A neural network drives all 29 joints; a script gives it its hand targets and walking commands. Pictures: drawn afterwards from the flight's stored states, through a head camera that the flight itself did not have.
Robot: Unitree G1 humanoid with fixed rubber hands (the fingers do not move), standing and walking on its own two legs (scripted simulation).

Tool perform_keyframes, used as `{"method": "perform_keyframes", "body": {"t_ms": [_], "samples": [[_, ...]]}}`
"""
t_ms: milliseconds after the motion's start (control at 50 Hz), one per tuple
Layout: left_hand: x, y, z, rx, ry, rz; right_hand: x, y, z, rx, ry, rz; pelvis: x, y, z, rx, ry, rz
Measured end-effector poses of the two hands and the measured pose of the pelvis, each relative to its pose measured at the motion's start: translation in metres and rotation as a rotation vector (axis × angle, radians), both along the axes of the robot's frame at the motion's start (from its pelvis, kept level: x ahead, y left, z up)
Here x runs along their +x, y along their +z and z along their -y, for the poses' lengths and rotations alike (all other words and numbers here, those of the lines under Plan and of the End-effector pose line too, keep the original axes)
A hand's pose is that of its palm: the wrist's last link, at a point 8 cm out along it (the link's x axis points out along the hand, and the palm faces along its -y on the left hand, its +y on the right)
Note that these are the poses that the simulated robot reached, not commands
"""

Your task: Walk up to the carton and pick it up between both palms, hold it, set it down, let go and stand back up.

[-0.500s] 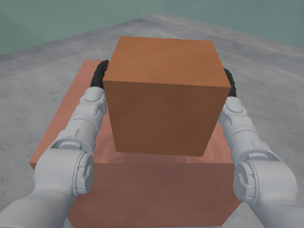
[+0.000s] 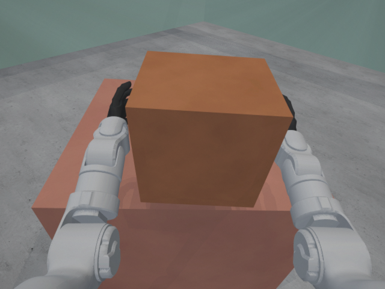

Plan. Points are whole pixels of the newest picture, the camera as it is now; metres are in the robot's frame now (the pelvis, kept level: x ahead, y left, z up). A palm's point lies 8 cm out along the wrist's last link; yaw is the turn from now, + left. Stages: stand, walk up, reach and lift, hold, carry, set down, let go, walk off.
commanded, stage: reach and lift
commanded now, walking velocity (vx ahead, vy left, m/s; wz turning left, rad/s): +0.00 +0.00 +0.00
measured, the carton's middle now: (201, 131) +0.41 -0.02 +0.16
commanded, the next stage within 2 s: hold in 1.30 s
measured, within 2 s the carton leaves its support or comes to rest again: neither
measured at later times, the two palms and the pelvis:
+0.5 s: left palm (103, 125) +0.37 +0.17 +0.20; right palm (279, 133) +0.36 -0.17 +0.20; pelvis +0.01 +0.00 +0.00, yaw +1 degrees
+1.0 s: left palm (105, 114) +0.38 +0.17 +0.22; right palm (283, 122) +0.37 -0.18 +0.22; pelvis +0.01 +0.00 +0.00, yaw +0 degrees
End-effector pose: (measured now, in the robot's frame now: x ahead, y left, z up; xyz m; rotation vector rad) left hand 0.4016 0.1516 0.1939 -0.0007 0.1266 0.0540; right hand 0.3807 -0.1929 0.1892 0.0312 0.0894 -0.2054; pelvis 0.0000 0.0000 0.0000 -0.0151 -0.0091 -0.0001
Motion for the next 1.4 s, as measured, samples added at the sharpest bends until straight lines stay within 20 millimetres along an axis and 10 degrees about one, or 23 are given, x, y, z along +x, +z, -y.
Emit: {"method": "perform_keyframes", "body": {"t_ms": [420, 1400], "samples": [[-0.031, 0.004, -0.022, 0.0, 0.034, -0.024, -0.017, 0.006, -0.021, 0.024, 0.039, -0.021, 0.012, -0.001, -0.001, -0.003, 0.025, 0.119], [-0.035, 0.049, -0.023, 0.003, 0.056, -0.004, -0.012, 0.052, -0.022, 0.021, 0.065, -0.007, 0.005, 0.0, 0.001, -0.003, 0.013, 0.084]]}}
